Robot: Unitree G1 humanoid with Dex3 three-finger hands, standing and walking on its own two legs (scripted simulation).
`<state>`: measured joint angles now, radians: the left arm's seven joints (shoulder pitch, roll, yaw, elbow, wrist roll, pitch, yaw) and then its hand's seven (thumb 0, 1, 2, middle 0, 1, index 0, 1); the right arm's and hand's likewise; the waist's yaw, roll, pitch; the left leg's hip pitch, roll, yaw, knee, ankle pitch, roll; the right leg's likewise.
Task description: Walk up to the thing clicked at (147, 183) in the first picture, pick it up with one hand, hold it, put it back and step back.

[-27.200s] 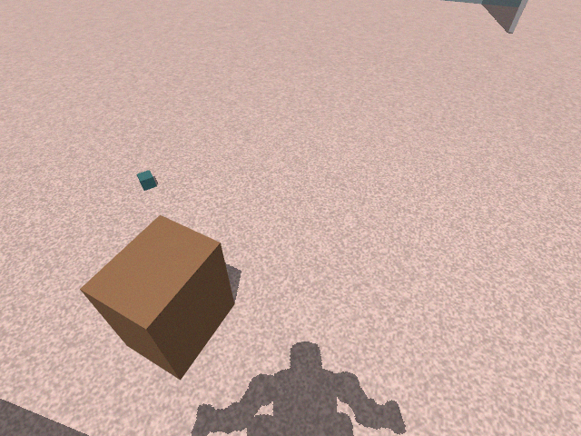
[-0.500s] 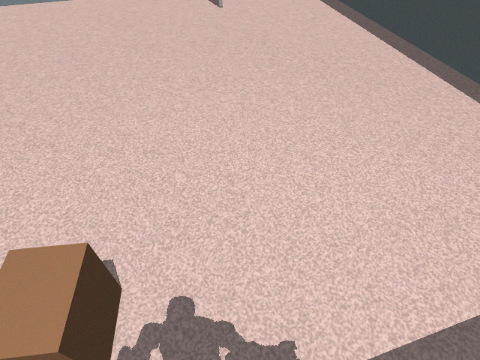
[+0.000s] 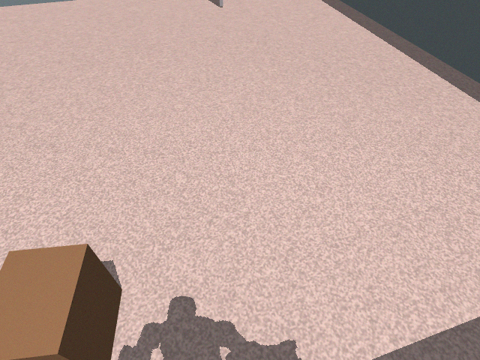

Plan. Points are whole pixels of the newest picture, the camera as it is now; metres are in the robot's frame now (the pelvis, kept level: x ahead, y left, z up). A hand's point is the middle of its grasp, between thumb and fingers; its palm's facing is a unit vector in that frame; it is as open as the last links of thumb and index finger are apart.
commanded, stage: stand
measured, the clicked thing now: out of the picture +0.86 +1.33 -0.75
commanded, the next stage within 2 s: walk up in 0.02 s
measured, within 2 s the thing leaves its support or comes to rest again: neither
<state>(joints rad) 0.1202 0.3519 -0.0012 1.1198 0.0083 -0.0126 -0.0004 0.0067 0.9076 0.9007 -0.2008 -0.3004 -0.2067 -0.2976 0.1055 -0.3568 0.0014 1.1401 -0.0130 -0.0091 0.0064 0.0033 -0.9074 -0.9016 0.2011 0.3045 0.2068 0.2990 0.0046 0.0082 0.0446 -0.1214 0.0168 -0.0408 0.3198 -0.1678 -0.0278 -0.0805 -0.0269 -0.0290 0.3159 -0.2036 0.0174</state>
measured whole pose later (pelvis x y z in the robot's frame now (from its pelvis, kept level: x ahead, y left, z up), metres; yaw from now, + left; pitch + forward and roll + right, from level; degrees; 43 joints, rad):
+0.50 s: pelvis +0.11 +0.03 -0.01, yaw +0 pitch -4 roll +0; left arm 0.29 0.44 0.07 0.97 0.01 -0.01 -0.05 0.01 0.91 0.90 -0.20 -0.30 -0.20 -0.30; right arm 0.32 -0.37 -0.08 0.94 -0.03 -0.08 0.03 0.00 -0.91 -0.90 0.20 0.30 0.21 0.30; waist 0.00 -0.07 0.10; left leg -0.04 -0.01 0.06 0.39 -0.28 0.03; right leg -0.43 -0.01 0.09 0.95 -0.31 -0.02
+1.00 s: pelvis +0.29 -0.04 -0.01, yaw +7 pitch -3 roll +1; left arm 0.22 0.35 0.07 0.75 0.02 -0.06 -0.06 0.01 0.90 0.90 -0.20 -0.30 -0.21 -0.30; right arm 0.39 -0.41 -0.06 0.84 -0.02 -0.04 0.04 0.00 -0.91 -0.90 0.20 0.30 0.21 0.30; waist 0.00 0.02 0.08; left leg -0.45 0.09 -0.01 1.01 -0.23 0.00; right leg -0.17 -0.04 -0.20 0.43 -0.21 -0.06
